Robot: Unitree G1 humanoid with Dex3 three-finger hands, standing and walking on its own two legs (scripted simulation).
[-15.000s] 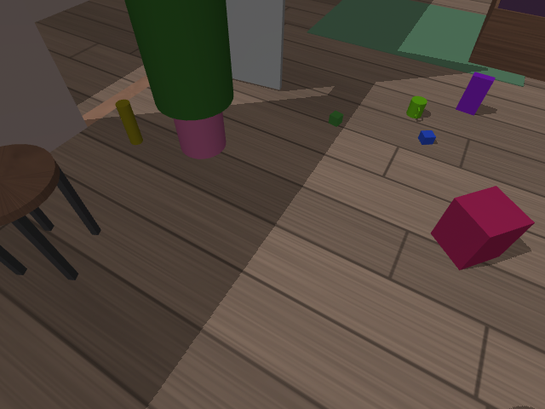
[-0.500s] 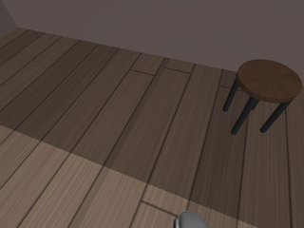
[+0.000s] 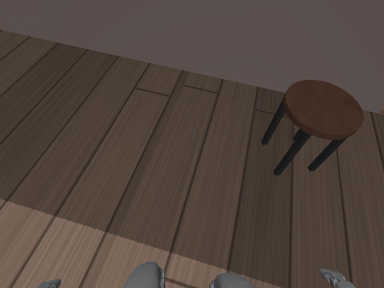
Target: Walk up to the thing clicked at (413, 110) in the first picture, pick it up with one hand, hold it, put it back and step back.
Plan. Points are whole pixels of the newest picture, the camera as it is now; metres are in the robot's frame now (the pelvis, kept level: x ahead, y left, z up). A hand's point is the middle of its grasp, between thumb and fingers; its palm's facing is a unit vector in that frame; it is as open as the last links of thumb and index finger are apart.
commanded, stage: walk up
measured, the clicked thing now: out of the picture -0.58 -2.07 -0.70
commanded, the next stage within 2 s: stand in 1.00 s
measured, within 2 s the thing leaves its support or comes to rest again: neither
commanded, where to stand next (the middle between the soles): +0.05 -0.02 m, yaw -5 degrees
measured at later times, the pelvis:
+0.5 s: pelvis -0.01 -0.01 +0.01, yaw -7 degrees
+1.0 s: pelvis -0.01 +0.00 +0.03, yaw -7 degrees
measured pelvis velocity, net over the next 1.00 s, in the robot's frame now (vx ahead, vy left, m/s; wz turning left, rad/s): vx -0.01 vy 0.00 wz -0.13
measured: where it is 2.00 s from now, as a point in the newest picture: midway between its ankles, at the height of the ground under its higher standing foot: outside the picture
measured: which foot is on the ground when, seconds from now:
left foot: down 0.00-1.00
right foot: up 0.00-0.28, down 0.30-1.00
